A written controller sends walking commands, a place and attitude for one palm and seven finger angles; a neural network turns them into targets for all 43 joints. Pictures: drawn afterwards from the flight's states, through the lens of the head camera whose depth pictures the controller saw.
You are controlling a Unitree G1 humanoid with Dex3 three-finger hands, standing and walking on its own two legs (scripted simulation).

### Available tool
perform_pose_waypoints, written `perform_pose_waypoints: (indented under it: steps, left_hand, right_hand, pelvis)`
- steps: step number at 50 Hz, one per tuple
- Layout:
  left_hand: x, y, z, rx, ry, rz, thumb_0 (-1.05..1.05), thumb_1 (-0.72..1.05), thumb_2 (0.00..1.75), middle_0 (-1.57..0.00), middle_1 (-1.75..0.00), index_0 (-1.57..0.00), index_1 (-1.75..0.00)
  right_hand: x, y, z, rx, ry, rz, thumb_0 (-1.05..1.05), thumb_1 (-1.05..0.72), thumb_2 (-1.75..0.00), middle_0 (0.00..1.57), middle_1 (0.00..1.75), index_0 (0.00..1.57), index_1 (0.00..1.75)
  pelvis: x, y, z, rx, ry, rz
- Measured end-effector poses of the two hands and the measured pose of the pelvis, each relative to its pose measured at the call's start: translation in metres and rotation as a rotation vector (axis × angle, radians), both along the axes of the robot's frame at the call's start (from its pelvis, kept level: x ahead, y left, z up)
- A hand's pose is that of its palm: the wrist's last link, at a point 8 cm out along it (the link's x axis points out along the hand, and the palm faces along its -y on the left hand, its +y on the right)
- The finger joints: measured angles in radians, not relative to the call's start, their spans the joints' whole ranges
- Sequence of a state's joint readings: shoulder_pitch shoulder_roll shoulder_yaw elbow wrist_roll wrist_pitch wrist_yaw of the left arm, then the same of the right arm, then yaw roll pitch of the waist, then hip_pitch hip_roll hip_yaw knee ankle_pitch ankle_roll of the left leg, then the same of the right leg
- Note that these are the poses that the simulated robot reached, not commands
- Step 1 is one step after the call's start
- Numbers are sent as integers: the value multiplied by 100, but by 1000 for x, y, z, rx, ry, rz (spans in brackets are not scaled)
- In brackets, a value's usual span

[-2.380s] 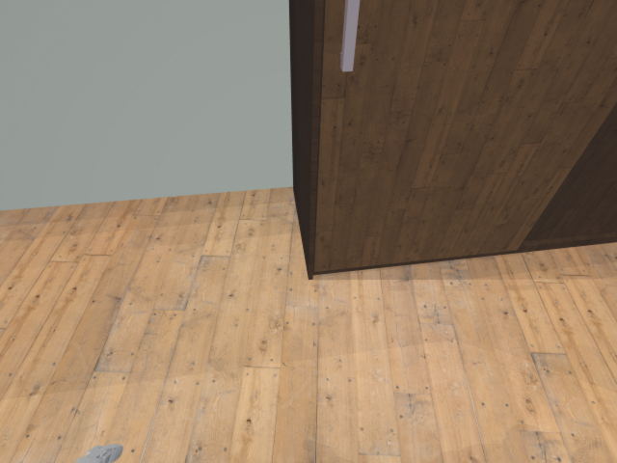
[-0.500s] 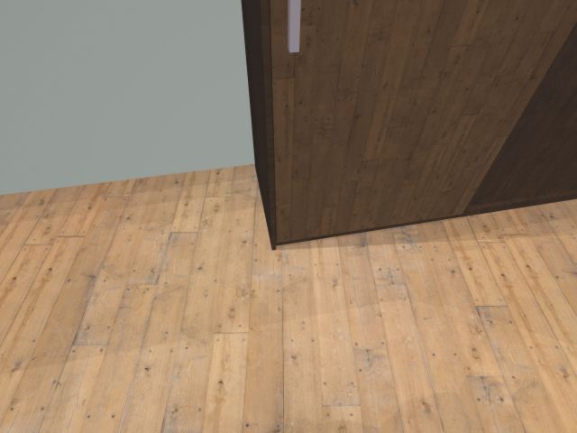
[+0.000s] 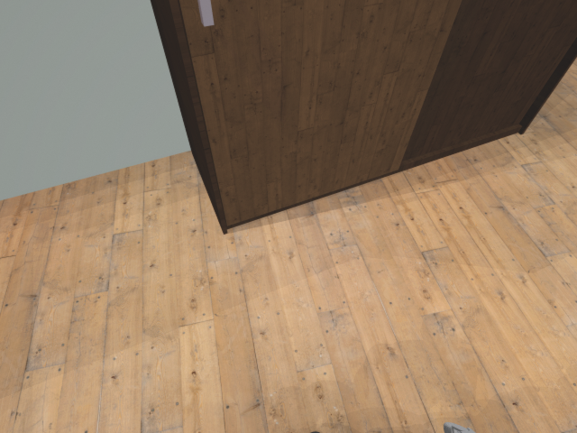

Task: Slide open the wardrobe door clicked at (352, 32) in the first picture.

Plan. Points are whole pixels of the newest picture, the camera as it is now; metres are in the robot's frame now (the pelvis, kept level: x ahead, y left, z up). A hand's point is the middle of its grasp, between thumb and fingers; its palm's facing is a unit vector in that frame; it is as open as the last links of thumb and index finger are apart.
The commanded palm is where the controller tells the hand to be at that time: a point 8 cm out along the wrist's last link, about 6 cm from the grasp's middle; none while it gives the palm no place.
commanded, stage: walk to a spot facing it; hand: left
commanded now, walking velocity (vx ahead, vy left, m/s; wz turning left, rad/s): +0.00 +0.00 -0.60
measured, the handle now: out of the picture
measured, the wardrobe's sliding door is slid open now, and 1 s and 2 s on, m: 0.00 0.00 0.00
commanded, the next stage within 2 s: turn to face it in 1.26 s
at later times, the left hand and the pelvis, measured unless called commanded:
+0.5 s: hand (202, 418) +0.16 +0.15 -0.16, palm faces -0.32 -0.92 -0.24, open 7.4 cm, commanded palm none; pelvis -0.01 -0.01 -0.02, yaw -19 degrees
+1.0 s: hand (243, 326) +0.31 +0.12 -0.17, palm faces -0.54 -0.83 -0.16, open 7.4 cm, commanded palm none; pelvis +0.15 -0.02 +0.01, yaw -36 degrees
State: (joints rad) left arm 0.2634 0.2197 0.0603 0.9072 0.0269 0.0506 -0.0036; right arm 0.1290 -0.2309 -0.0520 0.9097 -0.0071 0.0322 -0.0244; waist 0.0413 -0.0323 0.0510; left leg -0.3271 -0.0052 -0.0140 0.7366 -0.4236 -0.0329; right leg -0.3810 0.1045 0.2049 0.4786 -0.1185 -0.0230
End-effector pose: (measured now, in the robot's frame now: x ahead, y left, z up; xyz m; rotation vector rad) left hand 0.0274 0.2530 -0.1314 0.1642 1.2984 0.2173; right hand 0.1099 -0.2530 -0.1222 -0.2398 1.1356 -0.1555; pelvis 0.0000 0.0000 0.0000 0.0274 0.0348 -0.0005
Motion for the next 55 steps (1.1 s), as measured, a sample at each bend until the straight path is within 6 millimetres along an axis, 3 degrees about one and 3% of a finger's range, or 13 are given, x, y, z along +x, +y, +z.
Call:
perform_pose_waypoints:
  steps: [6, 12, 16, 22, 25, 30, 35, 39, 42, 46, 51, 55]
  left_hand:
    - [23, 32, -8, -1, -33, -75, 1, 90, 90, -20, -30, -20, -30]
    - [53, 38, 1, -6, -72, -166, 1, 91, 90, -19, -30, -20, -29]
    - [77, 21, 3, -12, -70, -262, 1, 91, 90, -19, -30, -20, -29]
    - [124, -30, 0, -18, -130, -425, 1, 91, 90, -19, -30, -20, -29]
    - [135, -51, 1, -24, -182, -444, 0, 91, 90, -19, -30, -20, -29]
    - [132, -63, 4, -36, -120, -477, 0, 90, 90, -20, -30, -20, -29]
    - [137, -60, -5, -54, -14, -504, 0, 90, 90, -20, -30, -20, -30]
    - [159, -48, -21, -66, 45, -502, 0, 90, 90, -20, -30, -21, -30]
    - [188, -43, -35, -63, 81, -525, 1, 90, 90, -20, -30, -20, -30]
    - [244, -58, -24, -71, 63, -593, 1, 90, 90, -20, -30, -20, -29]
    - [318, -101, -7, -98, -27, -669, 1, 91, 90, -19, -30, -20, -29]
    - [368, -149, -2, -115, -63, -751, 1, 91, 90, -19, -30, -20, -29]
  right_hand:
    - [-39, 12, 12, -45, -34, -68, 0, -91, -89, 20, 30, 20, 30]
    - [-84, 17, 15, -42, 14, -152, 0, -91, -89, 20, 30, 20, 30]
    - [-117, 15, 7, -16, 34, -233, 0, -90, -89, 20, 30, 21, 30]
    - [-180, -1, -22, 29, 117, -372, 0, -90, -89, 20, 30, 21, 30]
    - [-200, -10, -29, 38, 196, -406, 0, -91, -89, 20, 30, 20, 30]
    - [-183, -21, -11, 30, 154, -451, 1, -91, -89, 19, 30, 20, 30]
    - [-137, -26, 4, 9, 53, -479, 1, -91, -89, 19, 30, 20, 30]
    - [-93, -22, 8, -21, -10, -486, 0, -91, -89, 19, 30, 20, 30]
    - [-71, -14, 6, -51, -49, -512, 0, -91, -89, 19, 30, 20, 30]
    - [-72, 11, 11, -20, -9, -597, 0, -91, -89, 20, 30, 20, 30]
    - [-86, 49, 9, 65, 115, -717, 0, -91, -89, 20, 30, 20, 30]
    - [-98, 76, 4, 139, 213, -824, 0, -91, -89, 20, 30, 20, 30]
  pelvis:
    - [-14, 19, -3, -18, -12, -70]
    - [-17, 24, 4, -51, -33, -154]
    - [-20, 21, 2, -58, -40, -222]
    - [-17, -2, -14, -52, -26, -313]
    - [-13, -9, -17, -67, -31, -330]
    - [7, -15, -3, -48, -30, -387]
    - [38, -15, 1, -47, -23, -442]
    - [74, -10, -6, -60, -21, -481]
    - [98, -7, -14, -62, -25, -533]
    - [126, -11, -2, -72, -28, -584]
    - [159, -24, 9, -71, -19, -643]
    - [183, -39, 9, -62, -21, -694]
